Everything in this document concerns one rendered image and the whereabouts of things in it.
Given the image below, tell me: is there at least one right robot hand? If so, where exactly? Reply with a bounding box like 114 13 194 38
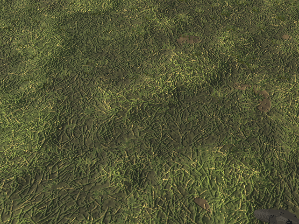
254 208 299 224

